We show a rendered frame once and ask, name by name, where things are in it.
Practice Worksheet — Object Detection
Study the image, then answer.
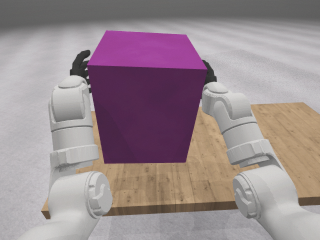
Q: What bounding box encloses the robot right hand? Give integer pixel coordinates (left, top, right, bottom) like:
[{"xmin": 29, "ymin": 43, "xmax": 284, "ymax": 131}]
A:
[{"xmin": 201, "ymin": 60, "xmax": 217, "ymax": 99}]

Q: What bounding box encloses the right robot forearm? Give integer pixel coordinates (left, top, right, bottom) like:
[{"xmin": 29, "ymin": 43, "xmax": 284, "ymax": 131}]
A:
[{"xmin": 201, "ymin": 82, "xmax": 299, "ymax": 202}]

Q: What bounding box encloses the table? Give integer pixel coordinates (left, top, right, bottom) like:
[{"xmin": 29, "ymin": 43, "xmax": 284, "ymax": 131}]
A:
[{"xmin": 41, "ymin": 102, "xmax": 320, "ymax": 220}]

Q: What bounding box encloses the left robot forearm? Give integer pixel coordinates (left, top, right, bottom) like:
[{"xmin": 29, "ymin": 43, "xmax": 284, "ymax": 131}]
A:
[{"xmin": 48, "ymin": 75, "xmax": 99, "ymax": 213}]

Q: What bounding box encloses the carton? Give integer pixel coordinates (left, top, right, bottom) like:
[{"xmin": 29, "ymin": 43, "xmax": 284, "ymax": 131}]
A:
[{"xmin": 87, "ymin": 30, "xmax": 208, "ymax": 164}]

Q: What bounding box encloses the robot left hand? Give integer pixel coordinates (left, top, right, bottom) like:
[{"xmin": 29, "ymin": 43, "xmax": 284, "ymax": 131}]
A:
[{"xmin": 70, "ymin": 50, "xmax": 92, "ymax": 93}]

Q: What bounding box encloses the robot right upper arm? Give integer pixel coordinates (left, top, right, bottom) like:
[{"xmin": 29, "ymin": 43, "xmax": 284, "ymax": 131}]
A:
[{"xmin": 232, "ymin": 164, "xmax": 320, "ymax": 240}]

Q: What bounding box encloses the robot left upper arm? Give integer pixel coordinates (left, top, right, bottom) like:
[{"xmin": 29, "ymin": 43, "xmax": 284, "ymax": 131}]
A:
[{"xmin": 17, "ymin": 171, "xmax": 113, "ymax": 240}]

